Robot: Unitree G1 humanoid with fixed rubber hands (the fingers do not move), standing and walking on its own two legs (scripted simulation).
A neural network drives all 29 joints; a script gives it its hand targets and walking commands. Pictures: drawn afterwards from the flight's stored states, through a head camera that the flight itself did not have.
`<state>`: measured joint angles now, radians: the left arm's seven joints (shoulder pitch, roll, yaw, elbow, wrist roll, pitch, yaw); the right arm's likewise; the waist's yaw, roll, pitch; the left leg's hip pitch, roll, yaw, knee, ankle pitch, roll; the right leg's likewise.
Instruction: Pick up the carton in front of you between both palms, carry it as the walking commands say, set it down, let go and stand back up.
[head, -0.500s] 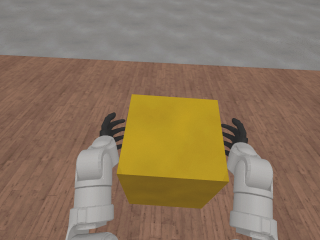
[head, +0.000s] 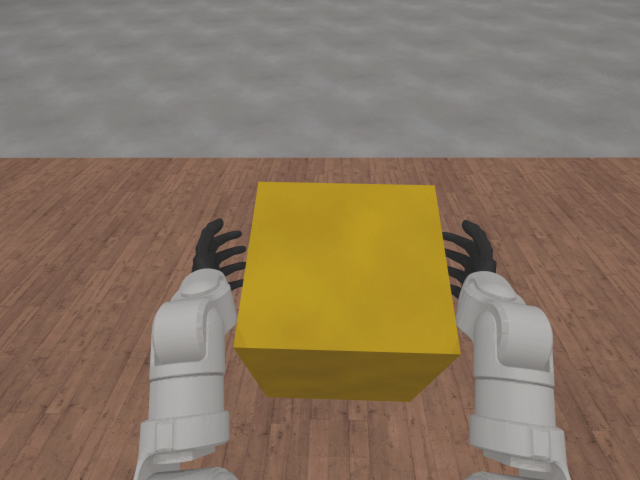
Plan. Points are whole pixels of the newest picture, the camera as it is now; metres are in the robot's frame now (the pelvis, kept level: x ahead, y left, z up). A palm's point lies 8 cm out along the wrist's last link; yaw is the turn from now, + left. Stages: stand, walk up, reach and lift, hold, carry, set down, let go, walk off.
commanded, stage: carry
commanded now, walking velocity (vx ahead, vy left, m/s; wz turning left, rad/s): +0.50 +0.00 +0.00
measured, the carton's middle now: (341, 302) +0.35 -0.01 +0.05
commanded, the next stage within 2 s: none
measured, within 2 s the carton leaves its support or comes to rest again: neither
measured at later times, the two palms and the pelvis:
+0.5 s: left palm (237, 168) +0.63 +0.18 +0.07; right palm (408, 165) +0.64 -0.13 +0.07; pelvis +0.31 +0.02 -0.05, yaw -1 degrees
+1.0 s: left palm (276, 106) +0.95 +0.14 +0.03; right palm (405, 107) +0.93 -0.17 +0.03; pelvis +0.61 +0.00 -0.09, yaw +0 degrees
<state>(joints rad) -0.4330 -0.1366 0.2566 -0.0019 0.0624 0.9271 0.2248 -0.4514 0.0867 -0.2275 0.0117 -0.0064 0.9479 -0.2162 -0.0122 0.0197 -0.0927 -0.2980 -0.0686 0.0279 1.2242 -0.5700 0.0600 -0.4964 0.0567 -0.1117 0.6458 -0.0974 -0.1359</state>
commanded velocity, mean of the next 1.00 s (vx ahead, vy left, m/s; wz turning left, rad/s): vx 0.50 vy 0.00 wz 0.00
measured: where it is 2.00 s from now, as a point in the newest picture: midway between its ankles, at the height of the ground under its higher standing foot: (334, 273)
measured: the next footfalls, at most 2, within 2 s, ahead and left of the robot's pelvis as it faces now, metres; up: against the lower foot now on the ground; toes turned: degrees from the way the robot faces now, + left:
left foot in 0.46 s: +0.43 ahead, +0.07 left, -0.05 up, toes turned +2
right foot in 0.98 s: +0.75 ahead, -0.05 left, -0.10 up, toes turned -2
